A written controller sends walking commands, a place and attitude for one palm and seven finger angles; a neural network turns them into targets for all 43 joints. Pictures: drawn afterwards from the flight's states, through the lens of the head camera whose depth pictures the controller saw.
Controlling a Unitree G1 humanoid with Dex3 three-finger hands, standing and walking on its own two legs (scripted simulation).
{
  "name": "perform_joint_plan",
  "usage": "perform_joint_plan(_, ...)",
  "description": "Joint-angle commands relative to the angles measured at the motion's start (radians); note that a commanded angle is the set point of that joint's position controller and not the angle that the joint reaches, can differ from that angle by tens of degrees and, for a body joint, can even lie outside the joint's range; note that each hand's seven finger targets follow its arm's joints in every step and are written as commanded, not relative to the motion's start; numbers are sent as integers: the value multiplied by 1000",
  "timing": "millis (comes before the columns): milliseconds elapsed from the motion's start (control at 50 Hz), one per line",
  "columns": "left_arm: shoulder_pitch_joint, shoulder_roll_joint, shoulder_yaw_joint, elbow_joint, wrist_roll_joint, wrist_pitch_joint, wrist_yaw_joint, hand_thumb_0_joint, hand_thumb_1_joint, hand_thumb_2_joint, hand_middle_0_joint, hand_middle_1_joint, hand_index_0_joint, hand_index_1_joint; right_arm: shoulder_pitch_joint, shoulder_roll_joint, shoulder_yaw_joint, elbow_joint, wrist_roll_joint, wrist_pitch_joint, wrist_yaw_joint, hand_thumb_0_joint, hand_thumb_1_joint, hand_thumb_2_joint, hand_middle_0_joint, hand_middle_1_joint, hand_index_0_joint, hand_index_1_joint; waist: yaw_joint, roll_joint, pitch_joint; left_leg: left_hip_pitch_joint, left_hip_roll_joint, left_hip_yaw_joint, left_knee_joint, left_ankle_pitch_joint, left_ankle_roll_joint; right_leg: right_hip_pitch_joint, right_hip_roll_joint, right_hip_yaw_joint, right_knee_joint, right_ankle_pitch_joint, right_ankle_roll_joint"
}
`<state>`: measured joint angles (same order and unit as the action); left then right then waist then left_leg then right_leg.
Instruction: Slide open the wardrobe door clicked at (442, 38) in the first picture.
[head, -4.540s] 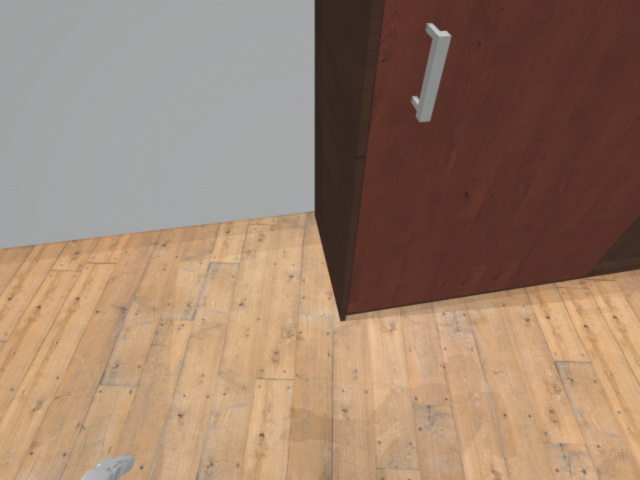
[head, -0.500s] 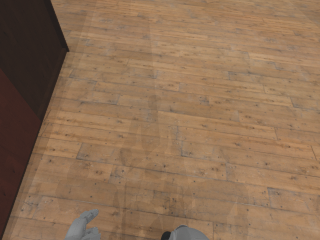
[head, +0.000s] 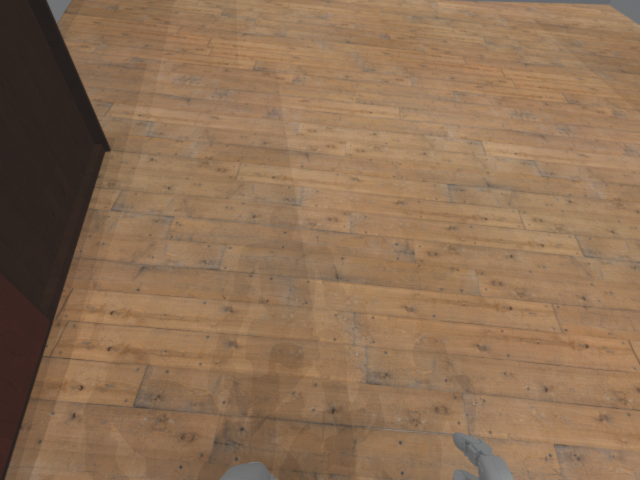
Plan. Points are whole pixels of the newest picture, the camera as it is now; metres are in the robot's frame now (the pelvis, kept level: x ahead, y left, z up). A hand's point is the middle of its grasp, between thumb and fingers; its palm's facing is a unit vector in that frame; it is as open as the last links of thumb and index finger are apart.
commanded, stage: walk to a spot facing it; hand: left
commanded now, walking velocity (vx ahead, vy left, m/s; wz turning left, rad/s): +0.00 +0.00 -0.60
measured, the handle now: out of the picture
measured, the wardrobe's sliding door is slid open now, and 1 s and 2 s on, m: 0.00 0.00 0.00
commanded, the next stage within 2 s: turn to face it in 0.42 s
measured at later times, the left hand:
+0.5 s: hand (249, 384) +0.26 +0.14 -0.15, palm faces -0.32 -0.92 -0.24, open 7.4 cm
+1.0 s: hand (219, 414) +0.22 +0.18 -0.17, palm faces -0.13 -0.98 -0.16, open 7.3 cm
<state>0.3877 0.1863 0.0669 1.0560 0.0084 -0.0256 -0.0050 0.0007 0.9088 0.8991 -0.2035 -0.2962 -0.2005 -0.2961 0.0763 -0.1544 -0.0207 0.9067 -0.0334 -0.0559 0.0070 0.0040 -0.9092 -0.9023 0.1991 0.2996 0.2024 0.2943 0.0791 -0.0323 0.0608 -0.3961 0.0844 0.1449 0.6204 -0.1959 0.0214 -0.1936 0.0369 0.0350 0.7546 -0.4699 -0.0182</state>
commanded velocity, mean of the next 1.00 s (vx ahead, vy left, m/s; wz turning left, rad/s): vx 0.00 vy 0.00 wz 0.01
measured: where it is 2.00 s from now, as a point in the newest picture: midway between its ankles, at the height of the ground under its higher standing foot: outside the picture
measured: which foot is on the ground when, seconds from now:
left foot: down 0.00-0.50, up 0.52-0.84, down 0.86-1.00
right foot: up 0.00-0.48, down 0.50-0.88, up 0.90-1.00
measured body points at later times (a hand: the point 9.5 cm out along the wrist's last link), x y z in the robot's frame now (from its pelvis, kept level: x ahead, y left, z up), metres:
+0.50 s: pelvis +0.08 -0.01 +0.00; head +0.11 -0.03 +0.44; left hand +0.28 +0.19 -0.13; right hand -0.01 -0.23 -0.16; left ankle +0.07 +0.10 -0.72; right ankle +0.08 -0.12 -0.73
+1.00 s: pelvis +0.10 +0.01 +0.01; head +0.14 +0.04 +0.45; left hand +0.23 +0.23 -0.16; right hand +0.08 -0.22 -0.13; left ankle +0.14 +0.08 -0.72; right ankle +0.04 -0.12 -0.66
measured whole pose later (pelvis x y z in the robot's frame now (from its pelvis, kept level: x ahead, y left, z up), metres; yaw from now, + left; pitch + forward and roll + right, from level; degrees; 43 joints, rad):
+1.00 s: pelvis +0.10 +0.01 +0.01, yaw -10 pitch +1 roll -3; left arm 0.15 0.19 0.08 0.97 0.02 0.06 0.02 -0.01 0.92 0.90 -0.21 -0.30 -0.20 -0.30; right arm 0.26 -0.14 -0.05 0.97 -0.03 0.03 -0.01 0.01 -0.91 -0.90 0.20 0.30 0.20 0.29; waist -0.03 -0.03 0.06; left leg -0.34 0.03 0.08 0.61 -0.29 0.07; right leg -0.43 -0.06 -0.09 1.03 -0.46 0.05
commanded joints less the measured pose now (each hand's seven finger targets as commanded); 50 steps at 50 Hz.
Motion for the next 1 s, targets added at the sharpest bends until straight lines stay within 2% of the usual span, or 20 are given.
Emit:
perform_joint_plan(0, -54, 107, 35, -105, 9, -15, 2, 0, 900, 900, -200, -300, -200, -300, 255, -213, -49, 4, 10, -6, -36, 0, -900, -900, 200, 300, 200, 300, -133, 210, -158, 407, 419, -342, -306, 302, 108, -423, -83, -2, 565, -36, 30)
perform_joint_plan(40, -79, 83, 36, -103, 17, 6, -17, 0, 900, 900, -200, -300, -200, -300, 164, -151, -32, -7, 11, -9, -36, 0, -900, -900, 200, 300, 200, 300, -84, 138, -35, 231, 345, -178, -325, 338, 66, -392, -127, -33, 550, 62, 47)
perform_joint_plan(100, -24, 32, 38, -92, 16, 47, -18, 0, 900, 900, -200, -300, -200, -300, 172, -128, -31, 12, 12, -9, -43, 0, -900, -900, 200, 300, 200, 300, -53, 189, -43, 154, 282, -21, -322, 370, 45, -334, -118, -59, 543, 151, 63)
perform_joint_plan(240, -142, 23, 46, -155, 21, 82, -22, 0, 900, 900, -200, -300, -200, -300, 203, -146, -56, 15, 9, 13, -44, 0, -900, -900, 200, 300, 200, 300, -77, 194, -6, 227, 304, 52, -332, 287, 85, -415, -152, -89, 350, 221, 92)
perform_joint_plan(340, -259, 30, 33, -207, 19, 72, -20, 0, 900, 900, -200, -300, -200, -300, 256, -188, -75, 33, -1, 33, -34, 0, -900, -900, 200, 300, 200, 300, -123, 207, -18, 295, 327, 95, -258, 365, 86, -324, -123, -152, 93, 135, 79)
perform_joint_plan(400, -260, 41, 31, -225, 20, 57, -18, 0, 900, 900, -200, -300, -200, -300, 250, -215, -86, 28, -3, 41, -30, 0, -900, -900, 200, 300, 200, 300, -115, 227, -62, 331, 343, 114, -166, 416, 64, -238, -96, -163, -48, 113, 54)
perform_joint_plan(440, -170, 87, 37, -204, 21, 37, -12, 0, 900, 900, -200, -300, -200, -300, 259, -219, -90, 17, 6, 47, -22, 0, -900, -900, 200, 300, 200, 300, -61, 143, -127, 279, 311, 170, 43, 452, -1, -38, -68, -178, -234, 271, 27)
perform_joint_plan(460, -79, 179, 53, -184, 29, 20, -2, 0, 900, 900, -200, -300, -200, -300, 276, -185, -83, -3, 16, 51, -13, 0, -900, -900, 200, 300, 200, 300, -15, -72, -204, 67, 248, 194, 282, 233, -59, 206, -217, 20, -315, 535, -36)
perform_joint_plan(480, 2, 294, 77, -159, 19, 13, 12, 0, 900, 900, -200, -300, -200, -300, 218, -115, -59, -62, 15, 54, -10, 0, -900, -900, 200, 300, 200, 300, 14, -301, -235, -202, 71, 135, 543, -423, -120, 317, -453, 366, -322, 1044, -161)
perform_joint_plan(500, 3, 293, 75, -151, 3, 22, 26, 0, 900, 900, -200, -300, -200, -300, 201, -131, -58, -62, 22, 66, -30, 0, -900, -900, 200, 300, 200, 300, 9, -221, -262, -218, 73, -35, 618, -471, -108, 311, -478, 287, -310, 1120, -225)
perform_joint_plan(520, -56, 238, 64, -160, 5, 25, 35, 0, 900, 900, -200, -300, -200, -300, 194, -109, -51, -49, 24, 73, -33, 0, -900, -900, 200, 300, 200, 300, -14, -166, -218, -230, 96, -78, 623, -402, -98, 258, -427, 195, -327, 976, -210)
perform_joint_plan(600, -249, 123, 12, -187, 12, 15, 43, 0, 900, 900, -200, -300, -200, -300, 275, -84, -39, 44, 12, 95, -30, 0, -900, -900, 200, 300, 200, 300, -119, -101, -124, -71, 63, -104, 526, -206, -95, -21, -304, 4, -400, 688, -126)
perform_joint_plan(640, -283, 113, 1, -175, 18, 9, 40, 0, 900, 900, -200, -300, -200, -300, 321, -64, -32, 78, 16, 96, -25, 0, -900, -900, 200, 300, 200, 300, -141, -101, -96, 19, 43, -91, 375, -181, -88, -90, -278, -75, -427, 540, -105)
perform_joint_plan(740, -204, 139, 15, -133, 17, 19, 39, 0, 900, 900, -200, -300, -200, -300, 224, -67, -33, 56, 19, 87, -18, 0, -900, -900, 200, 300, 200, 300, -71, -129, -35, -6, 5, -48, 185, -215, -86, -5, -342, -55, -405, 545, -130)
perform_joint_plan(820, -218, 140, 27, -140, 8, 31, 41, 0, 900, 900, -200, -300, -200, -300, 261, -76, -44, 56, 15, 85, -12, 0, -900, -900, 200, 300, 200, 300, -96, -62, -42, 123, 4, -33, -19, -51, -73, -65, -345, -114, -287, 459, -64)
perform_joint_plan(840, -219, 117, 26, -147, 5, 40, 39, 0, 900, 900, -200, -300, -200, -300, 293, -110, -51, 55, 14, 79, -10, 0, -900, -900, 200, 300, 200, 300, -111, 91, -46, 170, 57, -133, -128, 89, -44, -128, -294, -157, -182, 330, -13)
perform_joint_plan(860, -195, 60, 22, -171, -3, 48, 35, 0, 900, 900, -200, -300, -200, -300, 316, -186, -66, 45, 7, 72, -13, 0, -900, -900, 200, 300, 200, 300, -114, 335, -40, 174, 234, -404, -247, 284, 50, -243, -168, -215, -10, 75, 62)
perform_joint_plan(880, -250, 51, 18, -205, 0, 52, 36, 0, 900, 900, -200, -300, -200, -300, 326, -226, -78, 41, -3, 74, -18, 0, -900, -900, 200, 300, 200, 300, -139, 384, -16, 135, 344, -538, -350, 325, 155, -295, -102, -172, 209, -152, 78)
perform_joint_plan(920, -272, 59, 34, -194, 15, 57, 32, 0, 900, 900, -200, -300, -200, -300, 285, -193, -77, 35, 0, 64, -36, 0, -900, -900, 200, 300, 200, 300, -124, 298, -51, 158, 263, -500, -355, 219, 152, -369, -127, -55, 393, -37, 65)
perform_joint_plan(980, -252, 70, 35, -181, 15, 49, 20, 0, 900, 900, -200, -300, -200, -300, 219, -187, -74, 2, 5, 54, -37, 0, -900, -900, 200, 300, 200, 300, -104, 166, -121, 244, 189, -387, -307, 261, 116, -388, -127, -36, 416, 80, 85)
